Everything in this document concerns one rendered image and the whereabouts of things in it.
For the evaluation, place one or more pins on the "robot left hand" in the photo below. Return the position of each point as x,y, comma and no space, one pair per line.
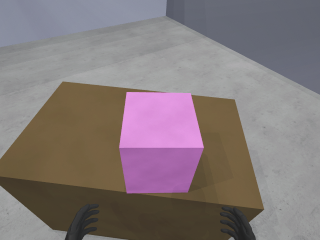
76,230

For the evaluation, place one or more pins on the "carton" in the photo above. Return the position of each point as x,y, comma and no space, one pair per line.
160,143

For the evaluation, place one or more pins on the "robot right hand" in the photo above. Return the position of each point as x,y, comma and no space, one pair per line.
241,226

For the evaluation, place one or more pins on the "pedestal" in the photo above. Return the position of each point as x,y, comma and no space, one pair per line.
68,156

